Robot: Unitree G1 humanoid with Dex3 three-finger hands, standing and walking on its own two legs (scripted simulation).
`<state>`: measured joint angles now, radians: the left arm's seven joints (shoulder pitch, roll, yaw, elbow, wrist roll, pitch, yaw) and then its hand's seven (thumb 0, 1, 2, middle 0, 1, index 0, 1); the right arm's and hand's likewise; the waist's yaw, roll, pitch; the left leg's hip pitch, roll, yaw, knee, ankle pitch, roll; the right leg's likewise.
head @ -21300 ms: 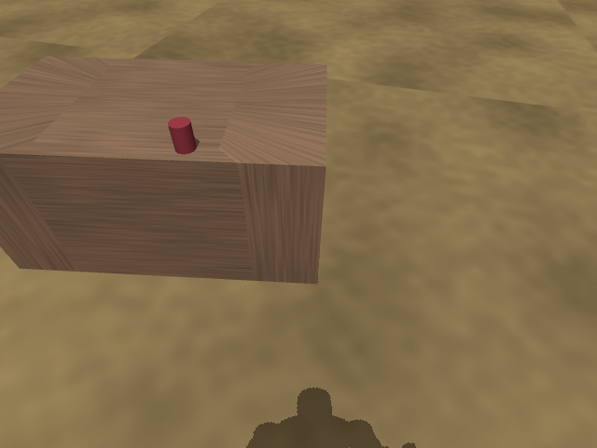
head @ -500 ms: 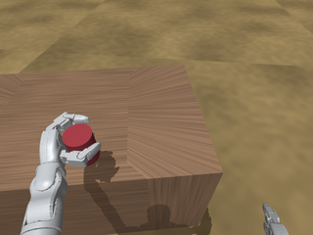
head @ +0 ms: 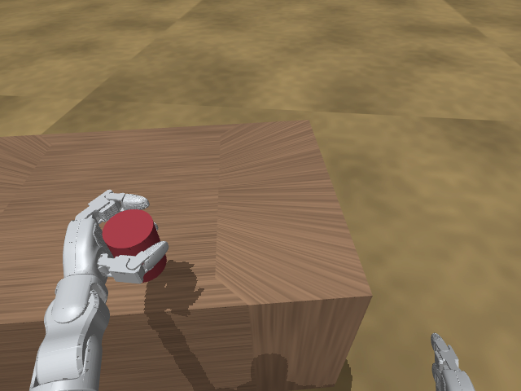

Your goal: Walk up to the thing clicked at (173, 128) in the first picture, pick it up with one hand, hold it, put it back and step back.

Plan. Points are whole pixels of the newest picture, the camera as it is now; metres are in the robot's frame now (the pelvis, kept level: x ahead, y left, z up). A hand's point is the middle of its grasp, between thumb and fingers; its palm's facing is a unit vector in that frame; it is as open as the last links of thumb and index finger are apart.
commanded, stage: hold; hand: left
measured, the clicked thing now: (137, 247) +0.34 +0.18 +0.11
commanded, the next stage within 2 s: none
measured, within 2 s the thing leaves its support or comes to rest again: neither
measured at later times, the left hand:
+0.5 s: hand (125, 233) +0.33 +0.18 +0.15, palm faces +0.13 -0.99 +0.00, open 9.3 cm
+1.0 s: hand (130, 246) +0.32 +0.18 +0.14, palm faces +0.13 -0.99 +0.01, open 9.3 cm
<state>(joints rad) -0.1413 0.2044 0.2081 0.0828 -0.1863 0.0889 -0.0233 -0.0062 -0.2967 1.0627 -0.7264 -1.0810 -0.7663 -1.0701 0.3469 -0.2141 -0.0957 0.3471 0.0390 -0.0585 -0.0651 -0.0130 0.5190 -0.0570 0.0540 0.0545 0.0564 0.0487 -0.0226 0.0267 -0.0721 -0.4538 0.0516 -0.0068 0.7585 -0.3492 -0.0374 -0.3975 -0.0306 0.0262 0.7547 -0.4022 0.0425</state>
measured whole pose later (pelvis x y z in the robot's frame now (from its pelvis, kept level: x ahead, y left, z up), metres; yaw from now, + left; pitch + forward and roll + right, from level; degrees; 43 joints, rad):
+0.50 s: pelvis +0.01 +0.01 +0.01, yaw +0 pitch +1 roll -1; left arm -0.09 0.19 0.20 -0.07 -0.19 0.20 -0.02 -0.01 -0.30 1.06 -0.72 -1.08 -0.76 -1.07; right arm 0.34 -0.21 -0.10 0.41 0.04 -0.12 -0.05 -0.01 0.52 -0.06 0.05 0.05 0.06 0.05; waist -0.01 0.03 -0.07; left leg -0.39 0.04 0.00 0.72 -0.35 -0.03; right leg -0.33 -0.04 0.03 0.70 -0.39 0.05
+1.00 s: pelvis +0.01 +0.00 +0.01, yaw +0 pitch +1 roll +0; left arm -0.05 0.18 0.20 -0.06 -0.19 0.19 -0.03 -0.01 -0.31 1.08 -0.72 -1.09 -0.76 -1.08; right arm 0.31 -0.21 -0.11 0.48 0.03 -0.14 -0.04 -0.01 0.51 -0.06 0.05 0.05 0.06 0.05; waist -0.01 0.03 -0.05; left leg -0.37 0.05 -0.01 0.69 -0.33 -0.04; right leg -0.31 -0.03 0.02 0.68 -0.38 0.04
